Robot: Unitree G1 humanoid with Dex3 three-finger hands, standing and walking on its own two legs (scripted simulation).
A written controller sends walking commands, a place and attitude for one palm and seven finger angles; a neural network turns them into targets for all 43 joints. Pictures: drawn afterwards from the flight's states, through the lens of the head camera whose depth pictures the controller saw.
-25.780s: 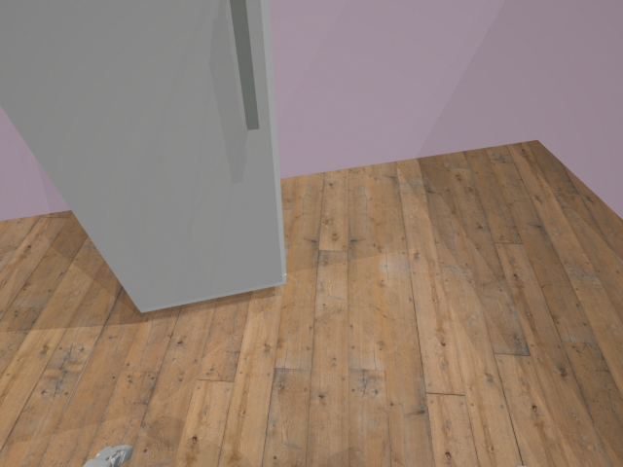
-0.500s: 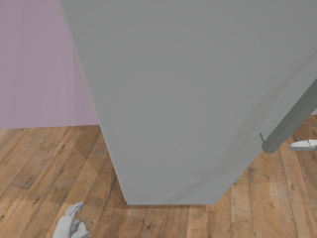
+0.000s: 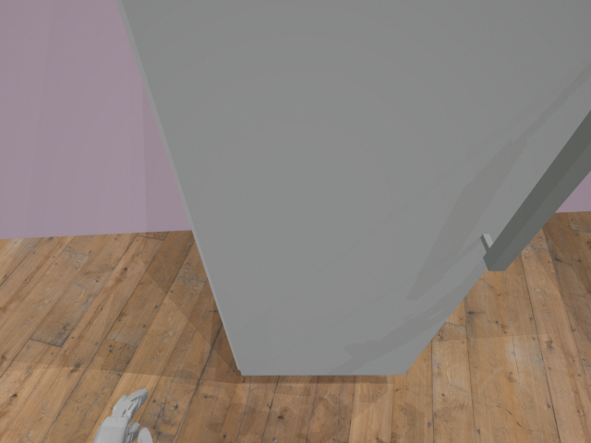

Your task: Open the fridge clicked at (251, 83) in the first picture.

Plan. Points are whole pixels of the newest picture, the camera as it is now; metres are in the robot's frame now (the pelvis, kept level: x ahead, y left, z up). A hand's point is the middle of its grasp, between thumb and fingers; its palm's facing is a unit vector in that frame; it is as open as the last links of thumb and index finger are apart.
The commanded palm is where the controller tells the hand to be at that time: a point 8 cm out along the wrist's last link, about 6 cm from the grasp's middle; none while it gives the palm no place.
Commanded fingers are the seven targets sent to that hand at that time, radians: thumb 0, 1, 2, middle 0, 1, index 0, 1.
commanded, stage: slip the hand off the handle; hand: right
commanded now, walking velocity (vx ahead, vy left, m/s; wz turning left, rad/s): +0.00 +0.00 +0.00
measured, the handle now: (544, 178) +0.40 -0.28 +0.18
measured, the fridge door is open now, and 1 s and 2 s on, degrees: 4 4 4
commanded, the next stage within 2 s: draw the hand back to the body in 0.30 s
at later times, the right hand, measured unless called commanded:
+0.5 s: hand out of the picture +0.25 -0.38 +0.17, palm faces +0.38 +0.90 -0.23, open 14.7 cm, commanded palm +0.20 -0.41 +0.18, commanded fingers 0.00 0.55 -0.20 0.25 1.15 0.25 1.15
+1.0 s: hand out of the picture +0.22 -0.32 +0.16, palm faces +0.11 +0.94 -0.33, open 14.3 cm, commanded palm +0.17 -0.36 +0.19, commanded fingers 0.00 0.19 -0.38 0.24 0.94 0.24 0.94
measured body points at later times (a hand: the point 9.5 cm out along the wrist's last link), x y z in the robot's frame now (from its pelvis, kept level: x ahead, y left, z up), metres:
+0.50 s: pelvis +0.00 -0.01 +0.00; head +0.02 -0.01 +0.45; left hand +0.18 +0.23 -0.08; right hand +0.23 -0.43 +0.18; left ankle +0.00 +0.12 -0.72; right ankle +0.02 -0.11 -0.72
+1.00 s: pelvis +0.00 -0.01 +0.01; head +0.00 -0.01 +0.46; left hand +0.20 +0.22 -0.04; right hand +0.21 -0.37 +0.18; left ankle +0.00 +0.12 -0.72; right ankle +0.02 -0.11 -0.72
